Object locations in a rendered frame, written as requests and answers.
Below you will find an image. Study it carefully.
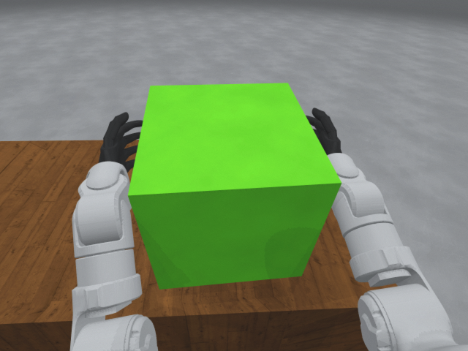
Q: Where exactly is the left robot upper arm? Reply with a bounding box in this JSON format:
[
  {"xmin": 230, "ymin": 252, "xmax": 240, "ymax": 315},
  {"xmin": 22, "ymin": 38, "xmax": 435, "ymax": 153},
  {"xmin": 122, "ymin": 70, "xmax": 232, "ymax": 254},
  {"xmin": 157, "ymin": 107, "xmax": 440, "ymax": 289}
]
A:
[{"xmin": 72, "ymin": 314, "xmax": 158, "ymax": 351}]

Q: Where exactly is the right robot hand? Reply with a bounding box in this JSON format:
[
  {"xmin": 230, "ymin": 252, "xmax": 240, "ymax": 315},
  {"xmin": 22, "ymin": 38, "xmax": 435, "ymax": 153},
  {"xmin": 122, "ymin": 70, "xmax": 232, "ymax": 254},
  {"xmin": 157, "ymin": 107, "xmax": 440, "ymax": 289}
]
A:
[{"xmin": 306, "ymin": 107, "xmax": 342, "ymax": 155}]

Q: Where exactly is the pedestal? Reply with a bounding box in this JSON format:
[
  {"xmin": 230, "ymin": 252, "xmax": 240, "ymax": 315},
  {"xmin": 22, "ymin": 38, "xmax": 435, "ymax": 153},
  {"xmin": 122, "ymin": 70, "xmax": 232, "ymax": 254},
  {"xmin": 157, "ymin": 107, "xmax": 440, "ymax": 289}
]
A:
[{"xmin": 0, "ymin": 140, "xmax": 398, "ymax": 351}]

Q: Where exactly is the right robot forearm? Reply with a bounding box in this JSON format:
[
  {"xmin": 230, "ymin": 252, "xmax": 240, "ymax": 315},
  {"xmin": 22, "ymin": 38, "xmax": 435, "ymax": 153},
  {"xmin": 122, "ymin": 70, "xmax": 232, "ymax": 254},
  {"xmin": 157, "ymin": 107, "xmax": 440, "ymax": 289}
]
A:
[{"xmin": 327, "ymin": 153, "xmax": 454, "ymax": 340}]

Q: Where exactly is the left robot forearm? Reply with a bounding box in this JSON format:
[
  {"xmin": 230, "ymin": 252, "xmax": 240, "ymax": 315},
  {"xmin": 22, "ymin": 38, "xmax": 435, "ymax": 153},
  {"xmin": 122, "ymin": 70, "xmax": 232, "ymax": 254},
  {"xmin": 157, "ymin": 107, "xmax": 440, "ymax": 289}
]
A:
[{"xmin": 70, "ymin": 162, "xmax": 142, "ymax": 351}]

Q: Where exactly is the left robot hand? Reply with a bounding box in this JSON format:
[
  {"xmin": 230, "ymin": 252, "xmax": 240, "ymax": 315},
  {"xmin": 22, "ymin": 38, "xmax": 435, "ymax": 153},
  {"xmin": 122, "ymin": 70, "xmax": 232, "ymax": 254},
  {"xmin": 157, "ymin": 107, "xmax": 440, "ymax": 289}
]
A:
[{"xmin": 99, "ymin": 112, "xmax": 143, "ymax": 172}]

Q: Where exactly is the carton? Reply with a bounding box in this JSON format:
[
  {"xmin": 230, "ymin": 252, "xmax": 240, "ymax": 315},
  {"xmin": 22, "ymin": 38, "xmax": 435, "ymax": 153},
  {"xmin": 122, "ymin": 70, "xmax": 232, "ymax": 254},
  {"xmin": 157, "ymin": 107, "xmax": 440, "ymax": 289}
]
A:
[{"xmin": 128, "ymin": 83, "xmax": 341, "ymax": 290}]

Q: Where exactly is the right robot upper arm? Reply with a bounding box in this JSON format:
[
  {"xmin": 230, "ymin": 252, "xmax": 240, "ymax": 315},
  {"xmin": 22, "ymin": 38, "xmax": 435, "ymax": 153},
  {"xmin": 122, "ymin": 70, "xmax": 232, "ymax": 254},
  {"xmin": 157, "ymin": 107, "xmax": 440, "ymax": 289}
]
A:
[{"xmin": 358, "ymin": 284, "xmax": 468, "ymax": 351}]

